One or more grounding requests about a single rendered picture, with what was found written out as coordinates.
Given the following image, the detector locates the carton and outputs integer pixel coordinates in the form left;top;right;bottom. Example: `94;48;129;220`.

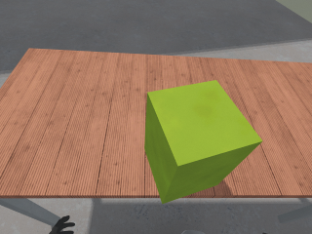
144;80;262;204

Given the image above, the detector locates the left robot hand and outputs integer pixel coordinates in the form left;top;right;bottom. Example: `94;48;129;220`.
49;215;75;234

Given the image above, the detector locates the table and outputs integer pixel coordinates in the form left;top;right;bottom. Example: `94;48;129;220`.
0;48;312;226

